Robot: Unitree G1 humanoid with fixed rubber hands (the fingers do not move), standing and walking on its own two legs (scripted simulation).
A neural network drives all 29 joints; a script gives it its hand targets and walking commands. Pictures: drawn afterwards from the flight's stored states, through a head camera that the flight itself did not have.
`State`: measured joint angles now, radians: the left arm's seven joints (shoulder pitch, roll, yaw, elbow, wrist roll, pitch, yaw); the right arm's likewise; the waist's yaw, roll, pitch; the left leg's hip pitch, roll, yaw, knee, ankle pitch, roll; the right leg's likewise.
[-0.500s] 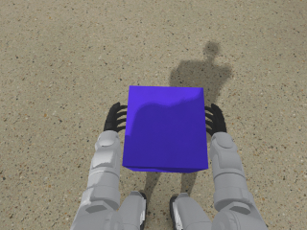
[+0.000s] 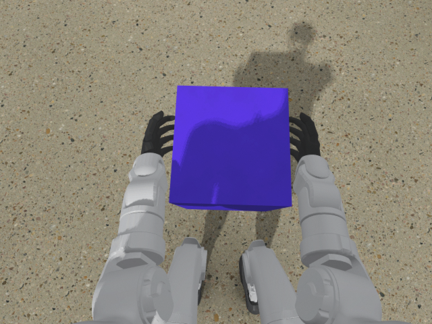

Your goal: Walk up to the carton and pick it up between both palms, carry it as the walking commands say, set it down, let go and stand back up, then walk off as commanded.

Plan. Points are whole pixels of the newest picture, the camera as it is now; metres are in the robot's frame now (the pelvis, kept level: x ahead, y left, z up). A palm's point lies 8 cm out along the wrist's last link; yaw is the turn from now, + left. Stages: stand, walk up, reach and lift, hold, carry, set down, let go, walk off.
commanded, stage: set down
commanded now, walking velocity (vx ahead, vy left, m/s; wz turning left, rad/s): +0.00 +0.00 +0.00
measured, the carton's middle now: (228, 159) +0.42 -0.01 -0.14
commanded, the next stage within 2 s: none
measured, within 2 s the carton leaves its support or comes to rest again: neither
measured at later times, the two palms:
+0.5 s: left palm (162, 152) +0.43 +0.14 -0.15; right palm (292, 155) +0.43 -0.15 -0.15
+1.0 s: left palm (169, 152) +0.46 +0.14 -0.24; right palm (282, 156) +0.45 -0.15 -0.23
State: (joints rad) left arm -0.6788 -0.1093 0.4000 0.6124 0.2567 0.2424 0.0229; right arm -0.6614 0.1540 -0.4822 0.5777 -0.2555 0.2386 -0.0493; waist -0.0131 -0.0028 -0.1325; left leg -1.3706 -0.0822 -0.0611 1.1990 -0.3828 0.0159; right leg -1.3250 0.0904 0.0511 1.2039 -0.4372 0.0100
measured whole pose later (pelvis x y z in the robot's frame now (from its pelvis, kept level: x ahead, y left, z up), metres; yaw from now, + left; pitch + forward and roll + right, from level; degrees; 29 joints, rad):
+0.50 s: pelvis -0.01 +0.00 -0.07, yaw -1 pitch +39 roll -3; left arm -0.83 -0.05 0.36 0.69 0.20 0.23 0.07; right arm -0.80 0.08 -0.47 0.66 -0.17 0.21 -0.08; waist -0.01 0.00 -0.16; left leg -1.70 -0.11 -0.07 1.48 -0.47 0.01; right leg -1.64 0.12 0.05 1.48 -0.53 0.03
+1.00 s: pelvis -0.03 +0.00 -0.14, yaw -2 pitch +43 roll -4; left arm -1.06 0.04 0.35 0.78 0.18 0.25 0.08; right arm -1.00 0.02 -0.50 0.71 -0.15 0.24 -0.10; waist -0.01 -0.01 -0.08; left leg -1.97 -0.13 -0.07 1.73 -0.50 0.00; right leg -1.91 0.15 0.04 1.73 -0.57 0.05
